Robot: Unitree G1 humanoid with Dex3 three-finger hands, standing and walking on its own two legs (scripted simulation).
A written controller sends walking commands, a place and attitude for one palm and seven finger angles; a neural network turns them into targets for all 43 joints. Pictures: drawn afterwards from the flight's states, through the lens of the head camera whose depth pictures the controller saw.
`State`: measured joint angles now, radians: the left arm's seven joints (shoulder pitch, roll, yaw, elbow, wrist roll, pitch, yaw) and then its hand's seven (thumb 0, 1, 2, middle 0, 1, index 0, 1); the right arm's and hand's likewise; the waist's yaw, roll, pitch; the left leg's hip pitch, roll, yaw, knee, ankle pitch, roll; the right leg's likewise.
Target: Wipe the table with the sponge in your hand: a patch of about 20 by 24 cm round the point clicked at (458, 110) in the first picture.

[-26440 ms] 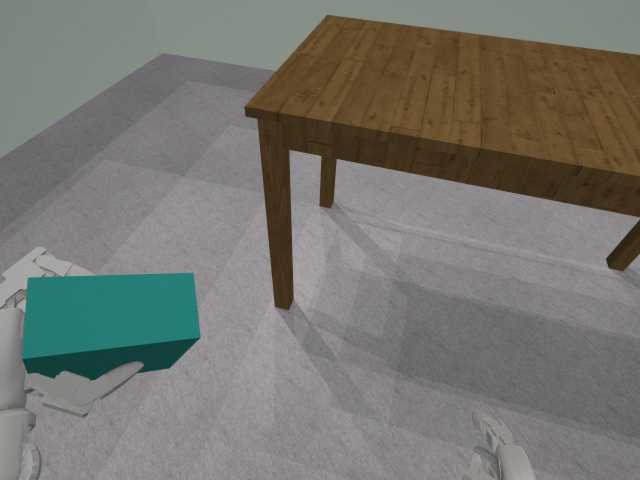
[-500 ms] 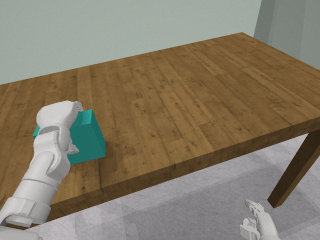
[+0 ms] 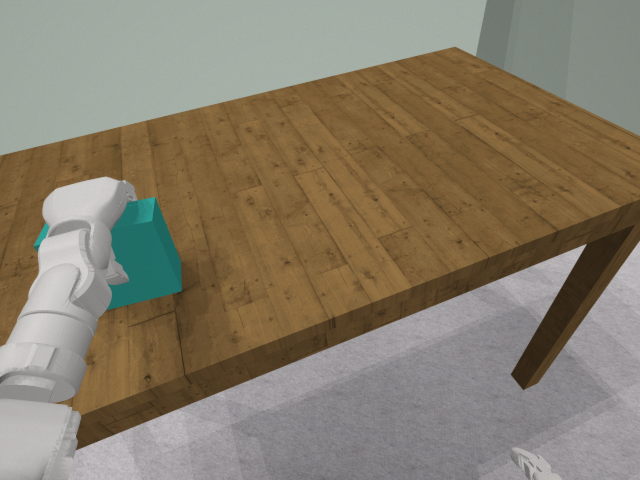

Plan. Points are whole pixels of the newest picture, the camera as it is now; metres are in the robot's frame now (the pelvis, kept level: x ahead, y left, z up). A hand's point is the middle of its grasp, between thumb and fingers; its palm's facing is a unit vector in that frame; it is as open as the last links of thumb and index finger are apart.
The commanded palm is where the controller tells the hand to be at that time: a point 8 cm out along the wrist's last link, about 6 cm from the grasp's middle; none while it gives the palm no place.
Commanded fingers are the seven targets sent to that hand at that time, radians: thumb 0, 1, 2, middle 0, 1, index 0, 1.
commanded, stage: wipe forward along the middle lane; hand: left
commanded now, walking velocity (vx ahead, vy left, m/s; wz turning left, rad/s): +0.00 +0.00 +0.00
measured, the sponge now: (124, 268) +0.36 +0.30 +0.09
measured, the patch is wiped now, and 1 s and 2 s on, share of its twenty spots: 1.00 1.00 1.00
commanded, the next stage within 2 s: slide back across to the first lane in 0.34 s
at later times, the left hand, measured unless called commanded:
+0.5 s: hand (102, 216) +0.41 +0.33 +0.15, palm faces -0.08 -0.01 -1.00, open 10.2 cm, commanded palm +0.39 +0.34 +0.18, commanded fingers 0.00 0.10 1.30 -1.20 -1.60 -1.20 -1.60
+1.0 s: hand (52, 227) +0.39 +0.39 +0.15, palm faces +0.00 -0.04 -1.00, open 10.2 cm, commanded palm +0.36 +0.39 +0.20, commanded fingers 0.00 0.10 1.30 -1.20 -1.60 -1.20 -1.60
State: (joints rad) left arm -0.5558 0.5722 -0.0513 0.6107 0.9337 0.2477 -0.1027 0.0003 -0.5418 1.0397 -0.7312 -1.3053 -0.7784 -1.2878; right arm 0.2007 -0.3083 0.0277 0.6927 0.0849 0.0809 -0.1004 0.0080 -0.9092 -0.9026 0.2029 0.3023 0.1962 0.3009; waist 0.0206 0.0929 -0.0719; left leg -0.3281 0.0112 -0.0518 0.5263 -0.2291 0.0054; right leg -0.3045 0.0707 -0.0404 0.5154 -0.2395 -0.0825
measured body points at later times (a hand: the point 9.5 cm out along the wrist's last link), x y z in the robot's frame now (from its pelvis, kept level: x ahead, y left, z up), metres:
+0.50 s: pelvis +0.01 +0.02 +0.00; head +0.01 +0.00 +0.45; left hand +0.41 +0.33 +0.20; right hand +0.13 -0.24 -0.12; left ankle +0.03 +0.14 -0.73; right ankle +0.02 -0.07 -0.73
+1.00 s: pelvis +0.04 +0.05 +0.01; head +0.04 +0.03 +0.46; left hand +0.38 +0.39 +0.20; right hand +0.23 -0.19 -0.09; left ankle +0.03 +0.14 -0.73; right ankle +0.02 -0.06 -0.73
